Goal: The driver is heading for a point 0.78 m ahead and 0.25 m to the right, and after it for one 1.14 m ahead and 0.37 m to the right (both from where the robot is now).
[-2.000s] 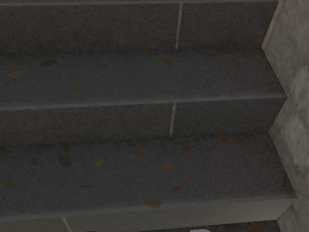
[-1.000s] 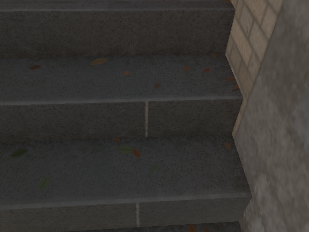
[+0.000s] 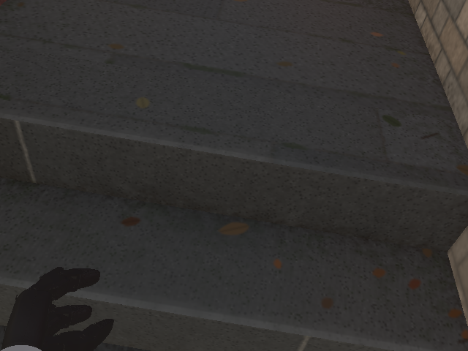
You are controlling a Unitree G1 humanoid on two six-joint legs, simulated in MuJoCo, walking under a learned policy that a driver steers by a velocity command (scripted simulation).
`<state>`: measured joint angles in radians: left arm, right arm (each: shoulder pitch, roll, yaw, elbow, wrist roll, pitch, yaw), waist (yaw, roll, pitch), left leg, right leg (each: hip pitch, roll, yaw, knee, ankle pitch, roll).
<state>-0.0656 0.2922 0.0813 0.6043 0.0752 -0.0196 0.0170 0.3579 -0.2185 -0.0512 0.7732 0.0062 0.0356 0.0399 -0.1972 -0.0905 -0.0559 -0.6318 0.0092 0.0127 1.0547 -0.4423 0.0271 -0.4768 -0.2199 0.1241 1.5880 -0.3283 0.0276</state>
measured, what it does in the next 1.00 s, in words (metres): climbs, turning right: right foot 0.19 m higher, then left foot 0.19 m higher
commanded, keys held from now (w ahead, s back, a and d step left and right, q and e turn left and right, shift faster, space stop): w+e+shift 1.00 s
